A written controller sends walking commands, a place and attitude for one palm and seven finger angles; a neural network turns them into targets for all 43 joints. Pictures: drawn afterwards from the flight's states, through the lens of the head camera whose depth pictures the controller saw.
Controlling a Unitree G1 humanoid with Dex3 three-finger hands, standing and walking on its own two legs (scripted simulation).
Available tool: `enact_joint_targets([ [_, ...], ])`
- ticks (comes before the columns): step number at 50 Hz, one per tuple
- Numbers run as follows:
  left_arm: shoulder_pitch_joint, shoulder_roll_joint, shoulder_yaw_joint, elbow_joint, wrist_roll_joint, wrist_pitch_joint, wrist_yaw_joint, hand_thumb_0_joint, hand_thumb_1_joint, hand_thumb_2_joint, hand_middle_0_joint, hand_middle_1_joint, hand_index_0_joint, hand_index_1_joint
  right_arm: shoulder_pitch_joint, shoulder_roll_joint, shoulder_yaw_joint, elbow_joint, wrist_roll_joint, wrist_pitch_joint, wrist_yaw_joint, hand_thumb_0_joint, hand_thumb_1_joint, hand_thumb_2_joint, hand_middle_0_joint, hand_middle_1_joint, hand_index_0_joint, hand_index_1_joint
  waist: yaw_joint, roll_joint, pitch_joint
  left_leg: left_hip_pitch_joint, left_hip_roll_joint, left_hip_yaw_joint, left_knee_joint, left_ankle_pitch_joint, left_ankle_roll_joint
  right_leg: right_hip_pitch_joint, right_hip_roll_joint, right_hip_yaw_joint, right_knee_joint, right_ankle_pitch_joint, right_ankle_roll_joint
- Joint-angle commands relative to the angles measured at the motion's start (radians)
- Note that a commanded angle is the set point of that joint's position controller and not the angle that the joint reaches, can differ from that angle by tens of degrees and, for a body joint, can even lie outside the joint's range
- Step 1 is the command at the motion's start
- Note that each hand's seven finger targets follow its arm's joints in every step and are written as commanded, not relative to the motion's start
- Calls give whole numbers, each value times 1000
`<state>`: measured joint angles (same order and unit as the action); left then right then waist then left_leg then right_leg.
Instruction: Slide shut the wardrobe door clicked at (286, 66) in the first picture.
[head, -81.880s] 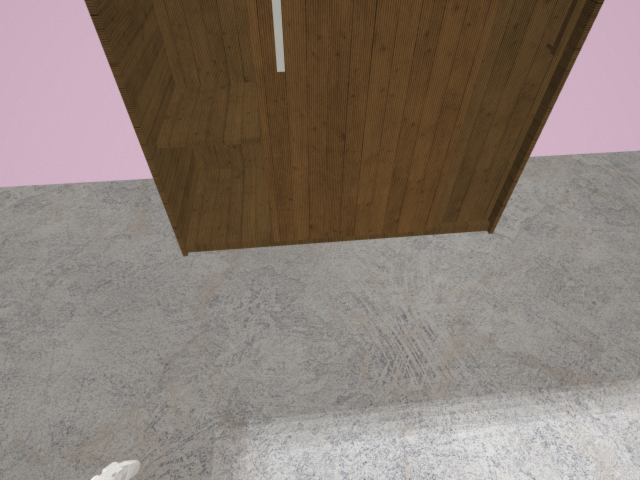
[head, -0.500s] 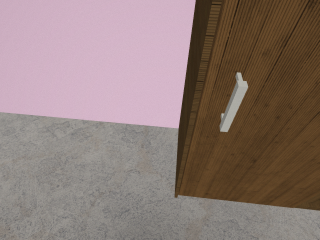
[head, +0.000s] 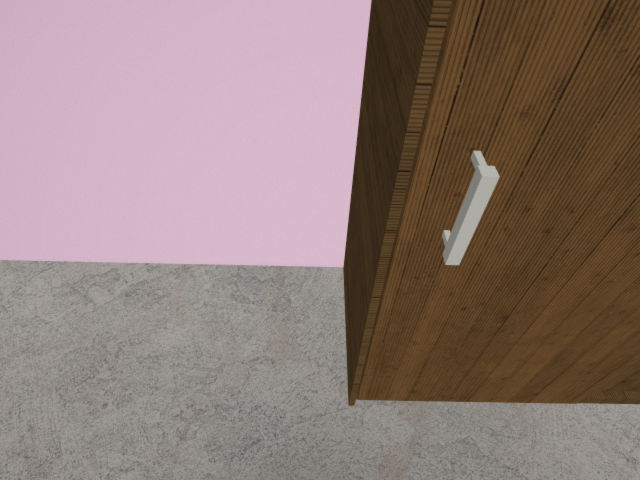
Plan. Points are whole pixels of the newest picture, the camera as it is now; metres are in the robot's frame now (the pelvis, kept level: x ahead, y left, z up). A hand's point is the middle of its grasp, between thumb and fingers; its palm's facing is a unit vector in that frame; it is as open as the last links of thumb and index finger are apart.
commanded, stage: come to a stop and stand still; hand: right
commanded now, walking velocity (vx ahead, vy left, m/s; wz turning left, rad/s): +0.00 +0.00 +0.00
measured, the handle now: (463, 210) +0.46 -0.18 +0.10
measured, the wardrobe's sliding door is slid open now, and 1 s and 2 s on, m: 0.00 0.00 0.00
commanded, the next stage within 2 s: look again from close up in 0.14 s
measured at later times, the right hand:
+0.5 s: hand out of the picture +0.02 -0.22 -0.18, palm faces -0.01 +0.98 -0.22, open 7.4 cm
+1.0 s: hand out of the picture -0.01 -0.22 -0.18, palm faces -0.02 +0.98 -0.17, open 7.3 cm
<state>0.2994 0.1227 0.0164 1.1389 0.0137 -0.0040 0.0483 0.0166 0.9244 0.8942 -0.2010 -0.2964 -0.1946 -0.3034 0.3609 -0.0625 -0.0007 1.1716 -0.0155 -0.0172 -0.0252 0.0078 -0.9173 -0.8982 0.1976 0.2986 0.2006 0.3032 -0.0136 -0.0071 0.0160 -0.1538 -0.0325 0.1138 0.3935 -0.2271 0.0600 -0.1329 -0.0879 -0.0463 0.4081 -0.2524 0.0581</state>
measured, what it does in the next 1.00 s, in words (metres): shifts its weight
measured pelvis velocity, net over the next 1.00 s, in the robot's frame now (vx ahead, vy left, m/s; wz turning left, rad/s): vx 0.01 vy -0.06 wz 0.04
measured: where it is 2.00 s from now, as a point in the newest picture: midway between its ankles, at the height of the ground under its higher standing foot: outside the picture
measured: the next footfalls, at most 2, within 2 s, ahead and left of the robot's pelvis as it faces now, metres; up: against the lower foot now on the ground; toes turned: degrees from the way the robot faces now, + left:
none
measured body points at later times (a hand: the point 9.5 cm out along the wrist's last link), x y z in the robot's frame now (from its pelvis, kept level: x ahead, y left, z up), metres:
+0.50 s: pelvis +0.00 -0.05 -0.01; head -0.01 -0.04 +0.44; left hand -0.03 +0.15 -0.17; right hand +0.02 -0.27 -0.16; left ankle +0.00 +0.07 -0.74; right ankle -0.03 -0.14 -0.74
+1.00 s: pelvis +0.01 -0.06 +0.00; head +0.01 -0.05 +0.45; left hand -0.03 +0.15 -0.17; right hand +0.00 -0.27 -0.16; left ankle +0.00 +0.07 -0.74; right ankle -0.03 -0.14 -0.74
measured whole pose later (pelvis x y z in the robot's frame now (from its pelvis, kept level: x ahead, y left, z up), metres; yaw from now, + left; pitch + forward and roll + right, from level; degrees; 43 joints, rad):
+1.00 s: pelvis +0.01 -0.06 +0.00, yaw +3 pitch -1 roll +0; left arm 0.33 0.15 -0.02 1.13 0.01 -0.04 0.04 0.01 0.91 0.89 -0.20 -0.30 -0.20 -0.30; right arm 0.32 -0.12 0.01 1.13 -0.02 0.00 -0.03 0.01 -0.91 -0.90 0.20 0.30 0.20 0.30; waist 0.00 -0.01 0.03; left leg -0.20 0.06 0.03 0.49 -0.27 -0.03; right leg -0.12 0.04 -0.10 0.44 -0.31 -0.06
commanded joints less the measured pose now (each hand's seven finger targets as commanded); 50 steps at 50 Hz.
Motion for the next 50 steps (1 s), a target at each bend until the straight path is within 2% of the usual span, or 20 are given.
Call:
enact_joint_targets([
  [1, 107, 32, 1, -9, 2, -3, 1, 0, 900, 900, -200, -300, -200, -300, 64, -121, -26, -20, 5, -18, -12, 0, -900, -900, 200, 300, 200, 300, 18, 33, 70, -54, 154, -152, -155, 81, -35, -11, -21, -7, -31, 84, -41],
  [3, 104, 38, 1, -14, 3, -6, 1, 0, 900, 900, -200, -300, -200, -300, 67, -125, -28, -20, 5, -20, -12, 0, -900, -900, 200, 300, 200, 300, 16, 10, 61, -43, 156, -155, -147, 116, -34, -14, -19, -4, -32, 96, -41],
  [6, 107, 35, 0, -11, 2, -4, 3, 0, 900, 900, -200, -300, -200, -300, 67, -122, -28, -17, 5, -17, -12, 0, -900, -900, 200, 300, 200, 300, 13, 19, 92, -45, 152, -148, -154, 93, -34, -31, -23, -5, -40, 79, -40],
  [11, 119, 38, -2, -9, 3, -9, 3, 0, 900, 900, -200, -300, -200, -300, 62, -121, -29, -20, 7, -15, -12, 0, -900, -900, 200, 300, 200, 300, 8, 11, 95, -33, 146, -134, -139, 89, -27, -42, -30, 4, -52, 93, -43],
  [12, -33, 89, 4, -72, -6, -26, -14, 0, 900, 900, -200, -300, -200, -300, 132, -175, -27, -2, -9, -41, -57, 0, -900, -900, 200, 300, 200, 300, -42, 56, 119, -11, 227, -268, -74, 780, -135, -199, 7, -58, 213, -52, -16],
  [13, 45, 37, 6, -114, -9, -2, -13, 0, 900, 900, -200, -300, -200, -300, 119, -217, -34, -48, -10, -47, -50, 0, -900, -900, 200, 300, 200, 300, 22, 26, 16, 28, 292, -289, -68, 681, -94, -181, 20, 34, 274, -153, -53],
  [14, 58, 37, 10, -110, -8, -2, -16, 0, 900, 900, -200, -300, -200, -300, 61, -195, -27, -66, -9, -45, -40, 0, -900, -900, 200, 300, 200, 300, 36, -44, 11, -24, 272, -242, -85, 456, -3, -151, 11, 29, 261, -151, -61],
  [15, 97, 19, 6, -100, -10, -5, -22, 0, 900, 900, -200, -300, -200, -300, 23, -194, -29, -76, -13, -41, -35, 0, -900, -900, 200, 300, 200, 300, 55, -9, -31, -63, 237, -205, -98, 209, 44, -102, 14, 6, 198, -120, -52],
  [16, 132, 23, 1, -96, -4, -7, -28, 0, 900, 900, -200, -300, -200, -300, -8, -194, -29, -96, -9, -40, -32, 0, -900, -900, 200, 300, 200, 300, 62, -12, -58, -83, 209, -191, -76, 70, 45, -46, 34, 1, 135, -46, -52],
  [17, 150, 36, -3, -88, 0, -14, -29, 0, 900, 900, -200, -300, -200, -300, -16, -185, -27, -103, -6, -37, -30, 0, -900, -900, 200, 300, 200, 300, 64, 47, -42, -106, 183, -173, -47, -19, 31, -46, 30, 21, 93, -11, -57],
  [18, 169, 58, -1, -84, 3, -22, -27, 0, 900, 900, -200, -300, -200, -300, -21, -154, -23, -106, -1, -32, -30, 0, -900, -900, 200, 300, 200, 300, 63, 54, -20, -125, 152, -158, -9, -50, 15, -59, 0, 53, 47, 25, -73],
  [20, 160, 91, -5, -92, 7, -33, -20, 0, 900, 900, -200, -300, -200, -300, -7, -125, -15, -110, 4, -25, -26, 0, -900, -900, 200, 300, 200, 300, 36, -3, 24, -89, 108, -143, 40, 11, -3, -133, -48, 101, 4, 97, -98],
  [21, 141, 89, -9, -87, 8, -39, -18, 0, 900, 900, -200, -300, -200, -300, -13, -129, -13, -104, 4, -17, -23, 0, -900, -900, 200, 300, 200, 300, 21, -118, 35, -61, 102, -120, 73, 1, -8, -166, -56, 130, -46, 116, -106],
  [22, 121, 95, -12, -92, 6, -41, -16, 0, 900, 900, -200, -300, -200, -300, -4, -131, -11, -102, 1, -12, -21, 0, -900, -900, 200, 300, 200, 300, 8, -118, 69, -49, 95, -105, 93, 11, -14, -190, -62, 141, -68, 157, -111],
  [24, 117, 106, -15, -97, 3, -45, -12, 0, 900, 900, -200, -300, -200, -300, 5, -132, -7, -98, 2, -8, -18, 0, -900, -900, 200, 300, 200, 300, 0, -67, 86, -45, 94, -102, 96, 18, -18, -188, -58, 136, -78, 179, -115],
  [30, 127, 113, -19, -83, 4, -42, -12, 0, 900, 900, -200, -300, -200, -300, -14, -146, -7, -105, 2, 3, -16, 0, -900, -900, 200, 300, 200, 300, 1, 1, 130, -63, 104, -114, 79, 15, -25, -189, -38, 142, -124, 73, -112],
  [33, 124, 115, -20, -75, 4, -43, -13, 0, 900, 900, -200, -300, -200, -300, -15, -150, -8, -106, 2, 3, -15, 0, -900, -900, 200, 300, 200, 300, 0, -14, 111, -59, 109, -113, 77, 30, -29, -160, -34, 133, -125, 96, -111],
  [35, 128, 114, -20, -71, 3, -44, -11, 0, 900, 900, -200, -300, -200, -300, -17, -149, -9, -104, 2, 3, -15, 0, -900, -900, 200, 300, 200, 300, 4, 5, 96, -57, 112, -115, 75, 41, -30, -137, -32, 129, -119, 126, -110],
  [45, 118, 114, -19, -39, -1, -45, -5, 0, 900, 900, -200, -300, -200, -300, 2, -150, -9, -74, 3, 0, -17, 0, -900, -900, 200, 300, 200, 300, 14, -12, 30, -36, 125, -124, 72, 140, -32, -25, -23, 84, -64, 316, -105],
  [50, 107, 110, -20, -28, -3, -41, -4, 0, 900, 900, -200, -300, -200, -300, 13, -147, -6, -56, 3, -1, -18, 0, -900, -900, 200, 300, 200, 300, 16, -10, 46, -32, 130, -130, 61, 158, -30, -24, -19, 77, -60, 296, -104],
])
